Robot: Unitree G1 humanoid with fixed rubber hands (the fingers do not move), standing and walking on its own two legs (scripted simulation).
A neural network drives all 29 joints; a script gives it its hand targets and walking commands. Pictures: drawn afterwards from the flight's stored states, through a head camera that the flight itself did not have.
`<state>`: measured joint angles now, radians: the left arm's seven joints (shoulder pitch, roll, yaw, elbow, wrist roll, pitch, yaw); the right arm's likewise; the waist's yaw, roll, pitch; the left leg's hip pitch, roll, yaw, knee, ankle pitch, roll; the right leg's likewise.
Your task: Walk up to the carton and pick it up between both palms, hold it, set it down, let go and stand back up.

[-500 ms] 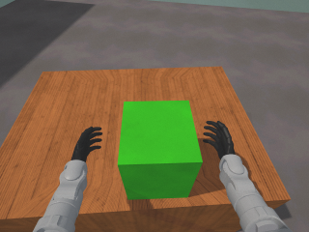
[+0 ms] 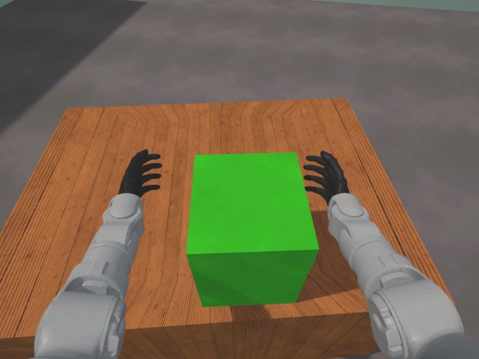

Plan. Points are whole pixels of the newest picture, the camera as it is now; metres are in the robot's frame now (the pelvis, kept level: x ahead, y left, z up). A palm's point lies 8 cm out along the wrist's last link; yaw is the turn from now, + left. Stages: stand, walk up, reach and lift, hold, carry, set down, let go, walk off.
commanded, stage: reach and lift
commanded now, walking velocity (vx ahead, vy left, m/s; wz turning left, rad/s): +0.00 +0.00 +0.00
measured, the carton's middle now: (247, 232) +0.37 +0.01 -0.05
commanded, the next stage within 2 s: none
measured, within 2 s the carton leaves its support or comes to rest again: neither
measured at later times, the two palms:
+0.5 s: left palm (154, 232) +0.38 +0.20 -0.05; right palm (333, 225) +0.39 -0.17 -0.05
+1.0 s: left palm (155, 230) +0.38 +0.20 -0.05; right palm (325, 223) +0.39 -0.16 -0.04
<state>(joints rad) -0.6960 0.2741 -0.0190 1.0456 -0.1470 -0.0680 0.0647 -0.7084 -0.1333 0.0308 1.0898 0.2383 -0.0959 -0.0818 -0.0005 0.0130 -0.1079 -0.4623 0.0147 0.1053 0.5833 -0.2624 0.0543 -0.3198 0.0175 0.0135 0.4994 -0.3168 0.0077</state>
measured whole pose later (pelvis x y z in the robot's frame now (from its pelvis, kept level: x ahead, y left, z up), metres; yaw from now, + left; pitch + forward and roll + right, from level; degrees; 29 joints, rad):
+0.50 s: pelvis -0.02 -0.02 -0.03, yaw +0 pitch +26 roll -1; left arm -0.77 0.27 -0.02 1.36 -0.15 -0.46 0.02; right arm -0.77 -0.13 0.03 1.23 0.24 -0.36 -0.08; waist 0.00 -0.01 -0.19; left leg -0.93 0.02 0.11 0.73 -0.25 0.05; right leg -0.84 0.02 0.01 0.76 -0.37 0.01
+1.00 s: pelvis -0.03 -0.01 -0.04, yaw -1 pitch +27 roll -2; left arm -0.81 0.25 -0.02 1.36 -0.15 -0.49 0.04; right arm -0.80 -0.13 0.03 1.24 0.19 -0.39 -0.08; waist 0.00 0.00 -0.23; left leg -1.01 0.02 0.11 0.80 -0.27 0.06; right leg -0.91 0.02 0.01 0.82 -0.38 0.01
